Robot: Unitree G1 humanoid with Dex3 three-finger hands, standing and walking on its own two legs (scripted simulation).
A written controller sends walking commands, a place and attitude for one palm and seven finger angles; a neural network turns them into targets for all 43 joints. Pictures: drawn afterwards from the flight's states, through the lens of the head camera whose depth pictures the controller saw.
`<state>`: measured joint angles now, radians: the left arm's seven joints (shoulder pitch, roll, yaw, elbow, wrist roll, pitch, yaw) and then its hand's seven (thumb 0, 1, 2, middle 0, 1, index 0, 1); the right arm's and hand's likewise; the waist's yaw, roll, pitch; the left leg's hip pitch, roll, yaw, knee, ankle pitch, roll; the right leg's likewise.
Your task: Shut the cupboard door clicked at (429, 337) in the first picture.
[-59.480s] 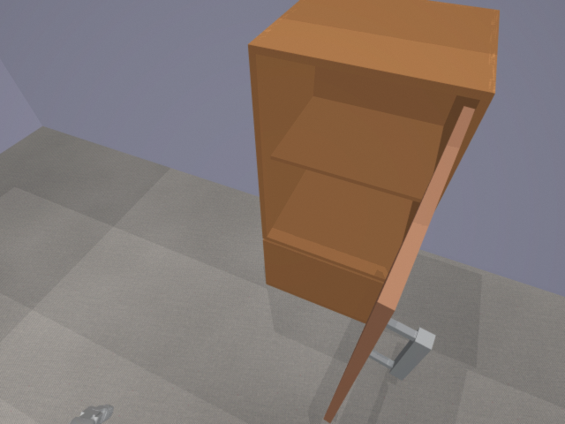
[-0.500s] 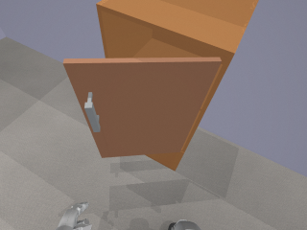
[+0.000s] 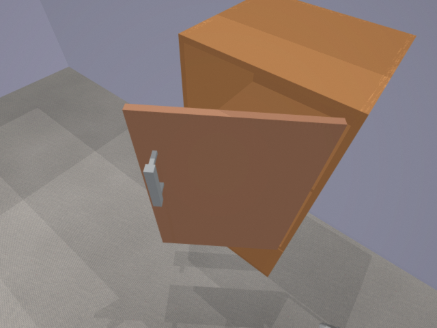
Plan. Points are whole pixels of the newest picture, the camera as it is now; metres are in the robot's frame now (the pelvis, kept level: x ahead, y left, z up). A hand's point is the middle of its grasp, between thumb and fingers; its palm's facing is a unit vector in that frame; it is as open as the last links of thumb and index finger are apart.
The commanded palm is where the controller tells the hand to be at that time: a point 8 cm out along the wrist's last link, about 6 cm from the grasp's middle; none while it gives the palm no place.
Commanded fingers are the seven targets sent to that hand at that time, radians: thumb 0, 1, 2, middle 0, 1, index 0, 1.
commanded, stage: come to a stop and stand still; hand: left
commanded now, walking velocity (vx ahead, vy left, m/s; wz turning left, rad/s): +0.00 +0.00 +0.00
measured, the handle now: (156, 179) +0.40 +0.18 -0.01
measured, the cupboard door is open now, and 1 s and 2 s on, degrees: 34 34 34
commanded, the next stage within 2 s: look again from close up in 1.36 s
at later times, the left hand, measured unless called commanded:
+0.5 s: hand out of the picture +0.00 +0.17 -0.17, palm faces +0.02 -0.97 -0.23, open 7.4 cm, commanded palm none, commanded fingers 0.00 0.90 0.90 -0.20 -0.30 -0.20 -0.30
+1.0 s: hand out of the picture -0.03 +0.12 -0.17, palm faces +0.03 -0.98 -0.19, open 7.4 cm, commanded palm none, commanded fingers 0.00 0.90 0.90 -0.20 -0.30 -0.20 -0.30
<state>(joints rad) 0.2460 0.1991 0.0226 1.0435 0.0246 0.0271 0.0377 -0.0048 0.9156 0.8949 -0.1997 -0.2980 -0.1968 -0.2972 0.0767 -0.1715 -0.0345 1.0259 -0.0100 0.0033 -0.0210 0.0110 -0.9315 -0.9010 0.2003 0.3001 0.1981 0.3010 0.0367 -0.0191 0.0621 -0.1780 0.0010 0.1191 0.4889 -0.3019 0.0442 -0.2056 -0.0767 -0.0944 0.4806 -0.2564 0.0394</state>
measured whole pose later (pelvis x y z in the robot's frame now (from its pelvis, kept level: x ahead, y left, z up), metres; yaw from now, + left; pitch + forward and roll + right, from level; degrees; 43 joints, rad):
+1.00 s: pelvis -0.01 -0.04 +0.00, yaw +0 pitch -2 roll +1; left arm 0.30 0.11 -0.02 1.13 0.01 -0.01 0.03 0.01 0.91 0.89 -0.20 -0.30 -0.20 -0.30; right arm 0.31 -0.13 0.01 1.13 -0.01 -0.01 -0.02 0.01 -0.91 -0.90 0.20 0.30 0.20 0.30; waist 0.01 0.02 0.06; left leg -0.14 0.03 0.11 0.41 -0.24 -0.01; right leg -0.20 -0.04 -0.10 0.47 -0.25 -0.02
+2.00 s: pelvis +0.00 -0.04 +0.00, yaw +0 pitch -2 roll +1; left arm 0.30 0.11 -0.01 1.12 0.01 -0.01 0.04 0.01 0.91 0.89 -0.20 -0.30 -0.20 -0.30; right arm 0.30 -0.10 0.01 1.15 -0.01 -0.01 -0.03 0.01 -0.91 -0.90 0.20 0.30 0.20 0.30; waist 0.02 0.00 0.07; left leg -0.12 0.05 0.11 0.40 -0.25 -0.02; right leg -0.17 -0.03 -0.11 0.44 -0.24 -0.03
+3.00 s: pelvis -0.03 +0.01 +0.00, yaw +0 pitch -2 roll +0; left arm 0.33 0.12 -0.02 1.11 0.02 0.00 0.04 0.01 0.91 0.89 -0.20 -0.30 -0.20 -0.30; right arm 0.30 -0.13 0.01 1.12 -0.01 -0.01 -0.02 0.01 -0.91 -0.90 0.20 0.30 0.20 0.30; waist 0.01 -0.02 0.04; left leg -0.16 -0.03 0.12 0.43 -0.23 0.06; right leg -0.19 -0.10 -0.09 0.44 -0.20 0.04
